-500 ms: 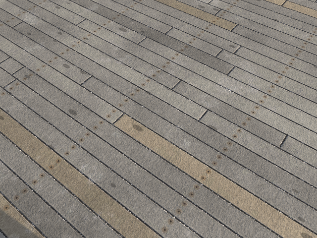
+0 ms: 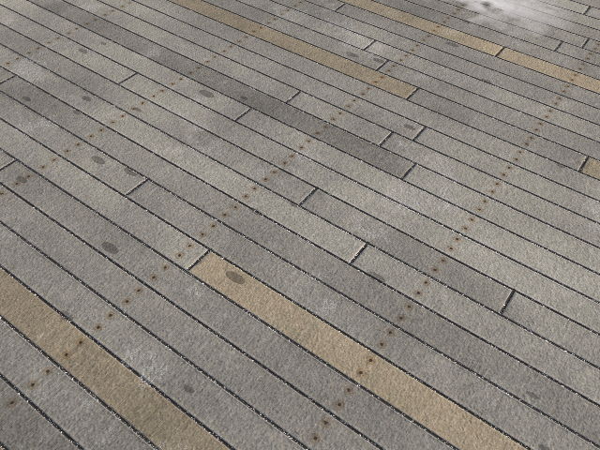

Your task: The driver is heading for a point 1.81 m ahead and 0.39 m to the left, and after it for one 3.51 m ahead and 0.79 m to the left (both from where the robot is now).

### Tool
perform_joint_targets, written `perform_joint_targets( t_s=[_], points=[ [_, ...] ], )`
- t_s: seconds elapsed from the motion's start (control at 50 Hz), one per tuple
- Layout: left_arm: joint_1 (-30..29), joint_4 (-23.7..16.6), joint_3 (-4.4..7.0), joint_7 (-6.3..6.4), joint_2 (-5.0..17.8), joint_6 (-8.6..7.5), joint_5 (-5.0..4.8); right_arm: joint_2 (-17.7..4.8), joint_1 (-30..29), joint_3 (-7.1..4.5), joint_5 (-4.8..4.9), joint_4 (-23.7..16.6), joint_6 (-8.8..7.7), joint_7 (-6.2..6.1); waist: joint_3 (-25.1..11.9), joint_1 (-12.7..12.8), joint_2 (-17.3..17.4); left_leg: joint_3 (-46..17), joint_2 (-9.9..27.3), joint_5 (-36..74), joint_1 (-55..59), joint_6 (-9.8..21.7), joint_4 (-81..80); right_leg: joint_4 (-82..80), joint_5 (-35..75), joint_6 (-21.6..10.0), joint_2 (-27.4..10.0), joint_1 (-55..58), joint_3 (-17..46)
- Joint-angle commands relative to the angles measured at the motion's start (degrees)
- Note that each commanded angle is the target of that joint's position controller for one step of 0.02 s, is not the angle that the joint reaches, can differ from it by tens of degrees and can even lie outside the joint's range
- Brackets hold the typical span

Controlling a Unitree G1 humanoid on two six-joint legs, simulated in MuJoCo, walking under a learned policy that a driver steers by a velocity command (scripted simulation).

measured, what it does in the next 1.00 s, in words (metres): walks ahead: left foot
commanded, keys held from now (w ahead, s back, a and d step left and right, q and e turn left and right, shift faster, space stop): w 1.00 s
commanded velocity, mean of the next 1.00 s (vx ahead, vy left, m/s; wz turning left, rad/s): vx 0.40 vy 0.00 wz -0.01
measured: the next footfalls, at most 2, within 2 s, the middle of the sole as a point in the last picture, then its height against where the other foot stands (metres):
left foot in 0.70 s outside the picture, level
right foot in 1.28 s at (350, 346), level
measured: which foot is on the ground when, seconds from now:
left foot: down 0.00-0.24, up 0.26-0.68, down 0.70-1.00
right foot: down 0.00-0.70, up 0.72-1.00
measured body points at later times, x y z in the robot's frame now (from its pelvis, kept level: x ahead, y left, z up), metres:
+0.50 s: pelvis +0.14 -0.03 +0.01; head +0.15 -0.04 +0.46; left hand +0.07 +0.21 -0.13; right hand +0.31 -0.28 -0.11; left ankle +0.26 +0.14 -0.68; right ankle +0.05 -0.12 -0.74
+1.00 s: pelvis +0.42 +0.04 +0.01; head +0.43 +0.05 +0.46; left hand +0.56 +0.31 -0.11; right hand +0.43 -0.22 -0.13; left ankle +0.41 +0.12 -0.74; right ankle +0.54 -0.14 -0.66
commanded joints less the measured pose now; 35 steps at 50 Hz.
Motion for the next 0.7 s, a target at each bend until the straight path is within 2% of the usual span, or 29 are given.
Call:
perform_joint_targets(
  t_s=[0.02,0.04,0.06,0.08,0.1,0.12,0.16,0.18,0.2,0.22,0.24,0.26,0.28,0.3,0.32,0.34,0.36,0.38,0.42,0.48,0.54,0.6,0.64,0.66,0.68,0.7],
  points=[
    [-0.58,-1.17,1.87,0.32,6.56,-0.44,-0.73,-9.66,0.04,-1.88,0.90,-1.69,-1.06,-0.78,0.44,-0.15,6.76,-6.14,4.01,-19.81,-5.82,4.73,-11.44,1.17,-14.58,-1.70,0.73,0.71,-0.91],
    [-1.09,-1.10,1.97,0.25,6.34,-0.91,-1.01,-10.24,1.72,-2.14,1.22,-1.71,-1.00,-1.05,2.29,-1.03,7.29,-9.58,6.19,-26.01,-4.94,6.59,-13.33,3.84,-17.78,-1.76,1.43,-3.90,-1.83],
    [-2.17,-1.41,1.91,0.07,5.38,-1.57,-1.28,-11.17,4.02,-2.52,1.45,-1.38,-1.26,-1.20,3.55,-2.00,9.71,-15.58,10.17,-30.25,-3.34,9.04,-16.38,8.41,-16.08,-1.61,2.00,-7.53,-3.13],
    [-2.21,-1.41,1.99,-0.27,4.99,-2.27,-1.58,-12.40,4.59,-3.01,1.75,-1.31,-1.69,-1.38,4.95,-2.08,11.87,-21.37,14.70,-31.89,-2.36,11.76,-19.03,13.37,-13.09,-1.97,0.90,-10.57,-2.76],
    [-2.36,-1.45,2.15,-0.62,5.18,-2.95,-1.84,-12.37,4.79,-3.20,1.91,-1.34,-2.25,-1.51,6.14,-2.17,12.04,-24.43,17.30,-30.34,-2.10,13.44,-20.13,16.36,-12.45,-2.60,-1.05,-12.77,-1.09],
    [-2.15,-1.34,2.33,-0.90,5.31,-3.54,-2.06,-11.70,4.46,-3.15,1.88,-1.64,-2.82,-1.46,6.52,-1.90,11.13,-24.64,17.89,-27.21,-0.99,13.80,-20.08,17.80,-13.99,-3.17,-2.26,-14.37,-0.09],
    [-0.45,-0.61,2.31,-1.31,4.75,-4.47,-2.44,-10.92,1.93,-3.12,2.54,-2.58,-3.42,-0.95,6.17,-0.13,9.33,-19.75,15.68,-20.70,-0.91,11.93,-18.37,10.70,-14.36,-4.17,-2.96,-10.73,-0.64],
    [2.56,0.84,2.44,-1.39,4.45,-4.79,-2.33,-10.79,-0.49,-3.13,2.98,-3.17,-3.37,-0.64,5.27,1.90,8.68,-15.06,12.78,-17.29,-4.51,10.43,-16.74,4.05,-9.59,-4.33,-1.58,-2.69,-2.84],
    [6.84,3.15,2.92,-1.39,4.73,-4.87,-2.08,-10.30,-1.14,-3.09,2.98,-3.37,-3.21,-0.35,3.51,3.53,7.94,-11.27,9.92,-13.70,-8.21,9.40,-13.53,0.74,-3.64,-3.77,0.78,6.09,-4.92],
    [11.90,5.19,3.54,-1.40,5.71,-4.76,-1.96,-8.89,-1.40,-2.68,2.63,-3.61,-3.24,-0.18,1.53,5.30,6.01,-7.98,7.58,-9.31,-11.23,8.12,-8.06,-0.42,-2.32,-3.68,0.77,12.82,-3.64],
    [18.34,6.41,4.46,-1.07,8.93,-4.96,-1.89,-5.38,-2.68,-1.65,1.96,-4.57,-3.52,0.13,-0.79,7.34,-4.03,-1.28,2.75,-2.98,-17.32,4.73,8.57,-7.12,-7.38,-6.60,-7.93,19.64,9.90],
    [23.90,7.05,5.60,-1.61,15.57,-5.31,-1.78,-3.18,-3.42,-1.11,1.96,-7.46,-4.39,-0.08,-2.78,8.09,-18.83,2.41,-4.09,-12.34,-30.37,2.24,25.23,-16.93,-14.67,-15.42,-20.29,26.77,34.87],
    [21.79,6.89,4.01,-1.93,11.79,-6.33,-0.89,-6.09,-5.46,-1.84,3.06,-8.19,-5.08,-0.03,-0.57,6.58,-12.87,-3.70,-1.30,-16.86,-36.38,3.30,36.77,-18.19,-20.07,-18.45,-23.95,24.19,41.50],
    [17.76,5.51,2.88,-1.97,8.65,-7.12,-0.93,-7.00,-5.16,-1.99,3.89,-8.17,-5.69,0.49,1.93,4.53,-7.92,-5.75,1.64,-11.34,-39.80,5.01,40.40,-17.69,-20.40,-16.38,-22.21,23.34,36.29],
    [15.27,4.61,2.33,-2.17,7.80,-7.48,-0.84,-6.76,-4.20,-2.02,3.72,-7.29,-5.99,0.77,2.22,3.33,-5.37,-5.11,3.51,-5.69,-39.66,5.95,40.03,-17.87,-17.04,-13.80,-19.62,22.09,30.03],
    [13.53,4.07,2.02,-2.33,7.85,-7.49,-1.05,-6.89,-4.19,-2.26,2.97,-6.93,-6.14,0.84,3.10,2.50,-3.65,-4.90,4.84,-1.27,-38.71,6.01,36.77,-18.45,-10.63,-11.97,-18.12,20.27,25.17],
    [13.45,4.02,1.36,-2.29,6.24,-7.26,-0.85,-7.03,-4.46,-2.55,2.38,-6.77,-5.98,1.05,2.94,2.09,-2.90,-4.42,5.72,1.94,-36.04,5.78,33.74,-19.14,-4.06,-10.32,-16.22,18.66,20.36],
    [14.67,4.35,1.18,-2.10,6.35,-7.05,-0.61,-6.04,-4.48,-2.46,2.25,-6.83,-5.73,1.37,2.54,2.00,-4.38,-3.59,5.85,3.81,-33.64,5.05,30.93,-19.60,1.19,-10.08,-15.51,17.36,17.37],
    [16.97,5.04,1.10,-1.45,6.85,-6.72,-0.62,-4.69,-6.80,-2.21,1.67,-7.59,-5.18,1.70,2.66,2.58,-3.59,-1.62,5.00,7.10,-32.84,3.21,25.12,-20.09,9.73,-10.30,-13.96,17.18,12.39],
    [17.97,5.16,1.27,-0.62,8.40,-6.31,-0.59,-2.47,-13.30,-1.24,1.65,-9.96,-4.79,2.03,4.09,3.79,-3.00,0.33,3.15,13.81,-29.36,1.79,13.08,-21.27,12.97,-9.78,-12.43,13.79,7.47],
    [20.34,6.01,1.47,-0.45,8.66,-6.19,-0.93,-2.62,-17.95,-0.74,2.15,-11.59,-4.67,2.69,5.82,5.01,-3.91,1.90,1.60,18.49,-25.38,1.99,6.29,-22.65,11.28,-9.67,-12.61,12.14,4.99],
    [21.23,6.95,1.78,-0.46,8.39,-5.82,-1.53,-3.69,-20.37,-0.67,2.42,-13.32,-4.92,3.50,7.24,4.48,-4.07,0.89,1.65,18.10,-25.36,3.95,2.66,-21.34,13.91,-9.12,-14.91,16.26,4.11],
    [20.08,6.83,2.27,-0.42,9.27,-5.40,-1.64,-5.36,-19.02,-1.20,2.37,-13.68,-5.25,3.90,5.64,2.59,-4.44,1.31,0.68,15.23,-22.11,5.63,1.02,-17.68,22.58,-8.15,-16.04,19.55,3.24],
    [19.21,6.58,2.58,-0.39,10.11,-5.17,-1.56,-6.72,-16.18,-1.85,2.28,-13.26,-5.33,3.86,3.13,0.72,-5.55,2.42,-0.90,13.63,-17.20,6.54,1.27,-13.96,32.81,-7.56,-16.17,20.53,2.68],
    [18.21,6.37,2.73,-0.38,10.48,-4.75,-1.43,-8.46,-9.90,-2.92,2.21,-11.71,-5.28,3.62,-1.01,-2.82,-6.39,3.96,-2.95,12.59,-8.87,7.79,1.51,-6.47,43.27,-6.62,-15.12,20.24,1.23],
    [17.66,5.98,2.40,-0.33,9.67,-4.33,-1.16,-10.66,0.51,-4.31,2.26,-8.54,-5.01,3.18,-6.91,-7.51,-6.01,4.35,-3.83,12.83,4.77,9.34,1.86,5.37,45.91,-4.90,-12.43,15.57,-0.65]
  ],
)
Over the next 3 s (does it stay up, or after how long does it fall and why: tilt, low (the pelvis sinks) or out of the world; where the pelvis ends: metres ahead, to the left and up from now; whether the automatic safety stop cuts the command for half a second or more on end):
stays up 1.29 0.17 0.00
